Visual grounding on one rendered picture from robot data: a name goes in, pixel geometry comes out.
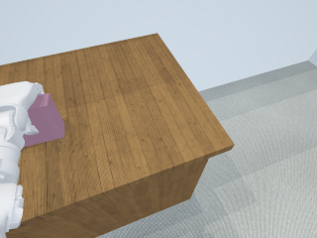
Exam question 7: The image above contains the left robot hand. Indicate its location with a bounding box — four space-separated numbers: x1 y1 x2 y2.
0 81 45 135

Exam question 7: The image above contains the sponge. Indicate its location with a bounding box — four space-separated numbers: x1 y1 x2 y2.
23 93 65 147

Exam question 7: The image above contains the table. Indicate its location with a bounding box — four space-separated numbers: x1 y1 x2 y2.
0 33 235 238

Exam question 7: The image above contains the robot left upper arm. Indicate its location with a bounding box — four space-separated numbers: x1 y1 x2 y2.
0 182 24 238

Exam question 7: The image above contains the left robot forearm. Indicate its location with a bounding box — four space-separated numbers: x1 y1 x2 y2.
0 102 29 183

